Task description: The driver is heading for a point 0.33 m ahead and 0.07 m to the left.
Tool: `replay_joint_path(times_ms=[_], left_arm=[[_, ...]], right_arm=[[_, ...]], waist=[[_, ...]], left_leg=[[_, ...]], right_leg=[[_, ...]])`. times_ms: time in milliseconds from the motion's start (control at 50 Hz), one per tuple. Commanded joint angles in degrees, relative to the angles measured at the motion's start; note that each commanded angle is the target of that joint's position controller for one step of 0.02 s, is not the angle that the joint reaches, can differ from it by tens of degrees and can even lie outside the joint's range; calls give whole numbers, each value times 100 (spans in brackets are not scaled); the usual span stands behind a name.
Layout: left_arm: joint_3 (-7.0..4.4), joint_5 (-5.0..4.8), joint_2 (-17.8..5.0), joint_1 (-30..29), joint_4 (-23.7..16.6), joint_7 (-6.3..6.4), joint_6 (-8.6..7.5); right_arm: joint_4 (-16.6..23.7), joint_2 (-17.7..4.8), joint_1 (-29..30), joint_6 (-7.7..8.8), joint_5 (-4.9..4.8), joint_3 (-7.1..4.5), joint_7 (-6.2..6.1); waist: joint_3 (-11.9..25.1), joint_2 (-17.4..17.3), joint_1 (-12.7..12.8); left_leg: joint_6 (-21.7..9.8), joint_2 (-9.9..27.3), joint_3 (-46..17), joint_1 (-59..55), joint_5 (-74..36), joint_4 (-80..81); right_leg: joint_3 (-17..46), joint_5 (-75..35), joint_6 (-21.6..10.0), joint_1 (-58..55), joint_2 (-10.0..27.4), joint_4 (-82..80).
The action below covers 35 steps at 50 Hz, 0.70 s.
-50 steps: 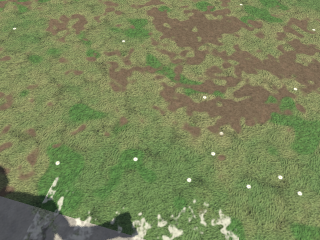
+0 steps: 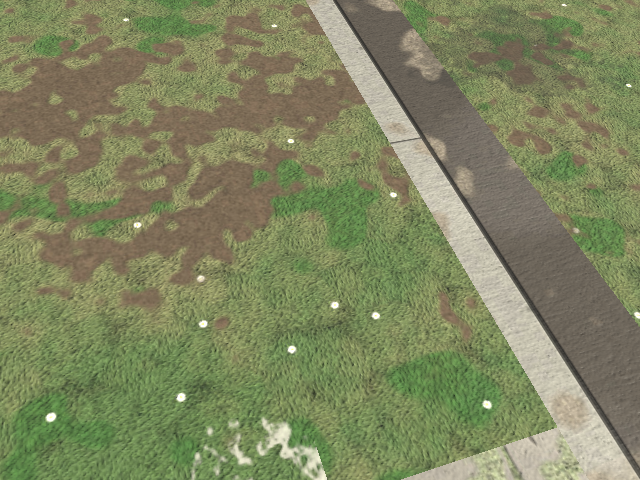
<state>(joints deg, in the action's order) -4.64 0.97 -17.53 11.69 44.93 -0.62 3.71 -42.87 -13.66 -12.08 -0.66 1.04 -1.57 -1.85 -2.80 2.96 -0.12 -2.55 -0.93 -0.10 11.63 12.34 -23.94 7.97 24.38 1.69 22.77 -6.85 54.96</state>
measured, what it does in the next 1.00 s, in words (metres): walks ahead, turning left: right foot, then left foot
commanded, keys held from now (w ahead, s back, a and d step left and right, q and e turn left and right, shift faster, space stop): no key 0.14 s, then q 0.26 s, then w+q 0.34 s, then w+e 0.14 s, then no key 0.12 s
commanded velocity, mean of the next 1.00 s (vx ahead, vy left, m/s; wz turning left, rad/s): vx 0.18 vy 0.00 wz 0.22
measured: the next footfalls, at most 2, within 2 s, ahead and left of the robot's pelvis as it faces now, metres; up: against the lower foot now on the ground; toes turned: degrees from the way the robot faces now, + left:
right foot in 0.16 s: +0.00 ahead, -0.12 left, +0.00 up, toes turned +4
left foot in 0.56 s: +0.00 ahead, +0.10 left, +0.00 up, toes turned +13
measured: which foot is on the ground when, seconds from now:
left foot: down 0.00-0.30, up 0.32-0.54, down 0.56-1.00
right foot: up 0.00-0.14, down 0.16-0.56, up 0.58-1.00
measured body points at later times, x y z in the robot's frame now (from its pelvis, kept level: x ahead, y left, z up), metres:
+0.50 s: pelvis -0.02 +0.00 -0.01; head +0.00 +0.02 +0.44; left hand +0.04 +0.28 -0.14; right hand +0.09 -0.27 -0.13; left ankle -0.04 +0.09 -0.72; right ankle -0.04 -0.12 -0.75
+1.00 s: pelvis +0.15 +0.08 -0.01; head +0.18 +0.11 +0.43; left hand +0.25 +0.36 -0.13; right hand +0.18 -0.18 -0.14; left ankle -0.04 +0.09 -0.74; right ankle +0.33 +0.04 -0.71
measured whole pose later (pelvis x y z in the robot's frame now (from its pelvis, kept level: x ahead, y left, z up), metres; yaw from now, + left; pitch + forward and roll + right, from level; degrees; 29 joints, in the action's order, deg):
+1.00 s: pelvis +0.15 +0.08 -0.01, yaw +18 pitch +1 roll +0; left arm -0.8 1.7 -15.0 2.8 47.1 -2.2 -1.5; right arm -55.1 -12.5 -25.6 3.4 1.1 -1.0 -0.8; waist -3.2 2.3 -2.8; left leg -6.6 -6.3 -5.1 -10.1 19.5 -9.3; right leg -5.7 3.6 -2.5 34.3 0.6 36.7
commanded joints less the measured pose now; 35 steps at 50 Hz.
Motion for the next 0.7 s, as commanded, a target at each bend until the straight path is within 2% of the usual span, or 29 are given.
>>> replay_joint_path(times_ms=[20,80,120,140,160,180,200,220,240,280,320,360,380,400,420,460,500,520,540,560,580,600,620,640,660,700], left_arm=[[34,-43,-181,-1,-213,17,-2],[105,-108,-184,-65,-127,84,6],[152,-103,-123,233,69,143,-61],[148,-45,-244,238,119,180,-127],[155,62,-447,260,140,232,-216],[163,21,-578,-145,202,237,-252],[220,8,-319,-342,176,210,-298],[202,16,-376,-358,187,222,-328],[148,26,-552,-271,248,268,-322],[73,-31,-719,-34,389,349,-308],[17,-16,-734,44,405,369,-247],[22,14,-621,-121,293,379,-212],[37,36,-563,-144,255,380,-219],[42,53,-557,-149,249,374,-229],[23,89,-613,-117,257,347,-248],[-28,124,-736,-182,220,283,-285],[-77,107,-860,-303,175,219,-318],[-103,83,-908,-394,159,184,-328],[-117,55,-901,-519,142,160,-334],[-78,91,-720,-476,151,141,-353],[56,163,-268,-552,24,94,-378],[140,173,-101,-1030,-430,65,-420],[85,168,-448,-1102,-384,33,-475],[50,52,-572,-954,-256,-42,-556],[60,40,-559,-779,-123,-80,-627],[81,194,-514,-581,39,-123,-625]], right_arm=[[203,-766,4,91,-4,-165,0],[27,-942,-144,15,38,-218,60],[-86,-965,-107,-32,-13,-229,81],[-131,-897,-193,-8,-15,-217,81],[-103,-632,-298,51,-35,-132,124],[-138,-360,-348,63,-131,-52,147],[-283,-553,-171,34,-69,-78,120],[-303,-751,68,21,-69,-149,120],[-286,-838,189,20,-85,-183,142],[-274,-813,162,-2,-77,-200,185],[-321,-711,5,-34,-59,-198,176],[-341,-680,-80,-100,-20,-242,174],[-329,-676,-56,-147,-17,-270,178],[-301,-631,-41,-184,-27,-274,189],[-285,-582,-76,-199,-20,-256,219],[-175,-626,144,-198,-17,-252,354],[-98,-721,169,-202,-42,-287,480],[-139,-697,-12,-190,-52,-293,507],[-300,-631,-451,-151,-41,-296,503],[-581,-718,-1091,-81,3,-355,457],[-711,-1170,-1736,24,71,-472,378],[-574,-1605,-1763,102,44,-495,384],[-511,-1371,-1427,106,25,-455,349],[-410,-1212,-1086,131,-17,-407,308],[-357,-1159,-910,171,-30,-397,267],[-395,-1028,-937,272,-62,-353,218]], waist=[[440,-1159,-71],[424,-1432,-183],[386,-1226,58],[456,-1029,43],[683,-480,-70],[407,391,-354],[352,181,-208],[189,117,-77],[147,225,-5],[88,478,33],[7,556,59],[-99,669,86],[-173,555,109],[-210,336,71],[-72,244,46],[-55,434,151],[-135,543,106],[-151,426,-37],[-107,213,-286],[14,-303,-503],[103,-1824,-732],[-153,-2334,-658],[-548,-1176,-467],[-654,-745,-249],[-599,-623,-146],[-269,-669,-113]], left_leg=[[-874,1181,-955,-814,-2357,434],[-880,1167,-1053,-725,-2366,303],[-649,1079,-985,-479,-2586,45],[-398,1056,-1017,-155,-2325,-5],[-131,889,-893,344,-1631,-121],[21,379,-484,141,-324,331],[75,372,-491,-269,-218,384],[61,285,-563,-94,-444,253],[51,233,-550,23,-632,56],[50,105,-446,382,-599,-396],[53,-62,-249,740,92,-994],[-3,-89,-56,987,1378,-2139],[-20,-15,-16,1207,1912,-2769],[-11,106,-40,1350,2036,-2958],[-21,224,-27,1352,1871,-2796],[-40,253,116,1203,1541,-2294],[-111,142,300,766,1527,-1690],[-175,47,443,323,1303,-1208],[-237,-136,642,-422,902,-623],[-322,-289,416,-1269,1086,-190],[-632,1013,-1724,-1770,2463,932],[-1360,2096,-4508,-1567,3235,1899],[-1512,2127,-4179,-1201,3236,1893],[-1369,1821,-3516,-981,2698,1750],[-1183,1473,-2937,-1045,1810,1715],[-999,1082,-2201,-1345,85,1594]], right_leg=[[-238,175,120,-46,178,-874],[-676,211,-4,-717,250,-2119],[-785,-1074,-144,-1448,308,-3661],[-419,-1731,-234,-1983,546,-4056],[313,-2122,-363,-2648,1278,-4123],[548,-2828,-653,-1863,1704,-3789],[373,-2447,-682,-1622,1632,-3720],[228,-2069,-594,-1618,1414,-3712],[161,-1921,-577,-1639,1348,-3720],[119,-1945,-688,-1666,1457,-3696],[239,-1943,-981,-1555,1832,-3710],[463,-2353,-1441,-1230,2348,-3783],[518,-2922,-1669,-1196,2586,-3766],[413,-3329,-1734,-1240,2663,-3730],[271,-2637,-1615,-1399,2570,-3797],[177,-606,-1392,-1479,2345,-4100],[74,322,-1255,-1297,2270,-4228],[-105,500,-1161,-1081,2211,-4104],[-418,654,-1037,-668,2060,-3693],[-838,799,-876,-111,1727,-2716],[-1701,912,-540,806,1091,-506],[-1118,1262,-425,2248,304,314],[-557,698,-448,2270,801,713],[-536,-71,-446,2078,985,635],[-562,-526,-389,1906,1075,443],[-655,-1077,-248,1643,1076,276]])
